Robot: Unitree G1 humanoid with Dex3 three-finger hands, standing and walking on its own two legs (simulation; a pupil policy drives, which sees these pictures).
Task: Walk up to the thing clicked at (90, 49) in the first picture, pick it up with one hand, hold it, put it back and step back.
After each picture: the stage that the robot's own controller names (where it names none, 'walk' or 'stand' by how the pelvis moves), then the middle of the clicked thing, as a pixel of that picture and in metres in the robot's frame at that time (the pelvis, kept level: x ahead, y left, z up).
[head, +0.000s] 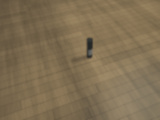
stand; (89, 48) +1.26 -0.05 -0.66
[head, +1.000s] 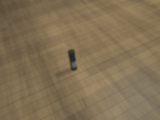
walk; (72, 60) +1.11 +0.22 -0.63
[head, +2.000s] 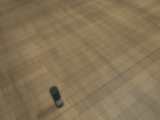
walk; (56, 97) +0.64 +0.30 -0.64
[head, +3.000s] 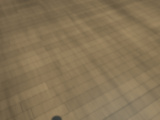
walk; out of the picture +0.41 +0.19 -0.63
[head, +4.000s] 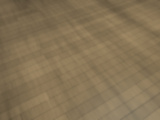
stand; out of the picture +0.35 +0.19 -0.66
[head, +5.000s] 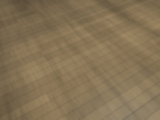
stand; out of the picture +0.34 +0.20 -0.66
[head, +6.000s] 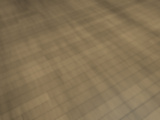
stand; out of the picture +0.36 +0.20 -0.66
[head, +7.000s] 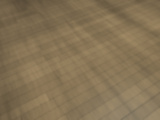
stand; out of the picture +0.35 +0.20 -0.66
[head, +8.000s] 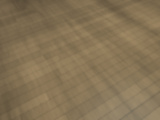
go down; out of the picture +0.35 +0.20 -0.66
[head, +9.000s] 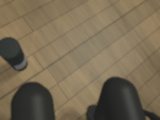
go down; (15, 57) +0.43 +0.24 -0.25
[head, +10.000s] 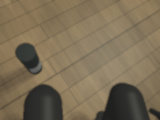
close in; (31, 61) +0.44 +0.23 -0.26
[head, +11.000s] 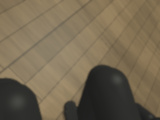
close in; out of the picture +0.42 +0.28 -0.16
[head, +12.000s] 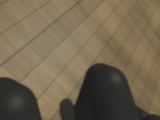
close; out of the picture +0.41 +0.28 -0.16
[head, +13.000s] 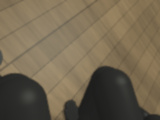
lift; out of the picture +0.36 +0.24 -0.16
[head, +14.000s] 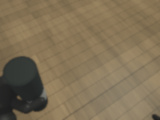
lift; (31, 90) +0.31 +0.17 +0.04
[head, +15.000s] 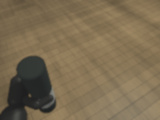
hold; (40, 89) +0.32 +0.15 +0.06
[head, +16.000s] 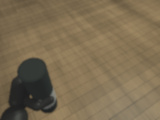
hold; (41, 90) +0.31 +0.15 +0.06
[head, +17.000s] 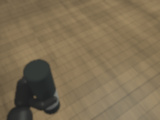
crouch; (45, 91) +0.33 +0.14 +0.01
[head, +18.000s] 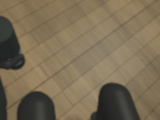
crouch; (8, 49) +0.45 +0.21 -0.05
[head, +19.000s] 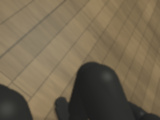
lower; out of the picture +0.42 +0.28 -0.17
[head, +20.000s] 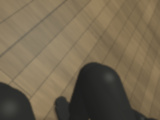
lower; out of the picture +0.42 +0.29 -0.17
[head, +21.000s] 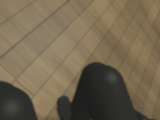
lower; out of the picture +0.42 +0.29 -0.16
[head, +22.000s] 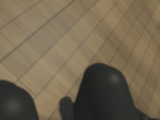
lower; out of the picture +0.41 +0.29 -0.16
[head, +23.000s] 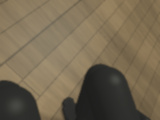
open; out of the picture +0.41 +0.26 -0.16
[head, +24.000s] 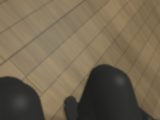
stand; out of the picture +0.41 +0.26 -0.17
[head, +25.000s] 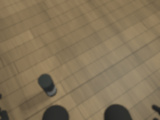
walk; (48, 86) +0.42 +0.20 -0.42
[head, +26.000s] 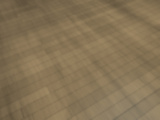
stand; out of the picture +0.37 +0.17 -0.60
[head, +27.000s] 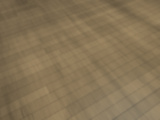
stand; out of the picture +0.37 +0.17 -0.60
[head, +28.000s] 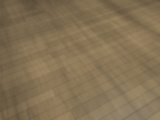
stand; out of the picture +0.38 +0.16 -0.65
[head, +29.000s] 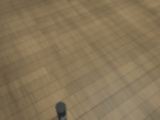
walk; (61, 112) +0.43 +0.12 -0.64
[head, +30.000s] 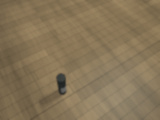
walk; (61, 84) +0.64 +0.15 -0.64
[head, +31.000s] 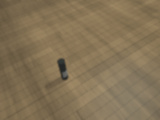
stand; (63, 69) +0.92 +0.28 -0.63
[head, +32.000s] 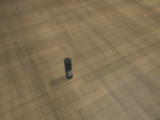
stand; (68, 69) +0.96 +0.17 -0.65
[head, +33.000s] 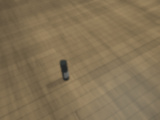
stand; (64, 70) +0.97 +0.21 -0.66
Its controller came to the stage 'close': yes
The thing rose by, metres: 0.69
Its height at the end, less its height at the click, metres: +0.00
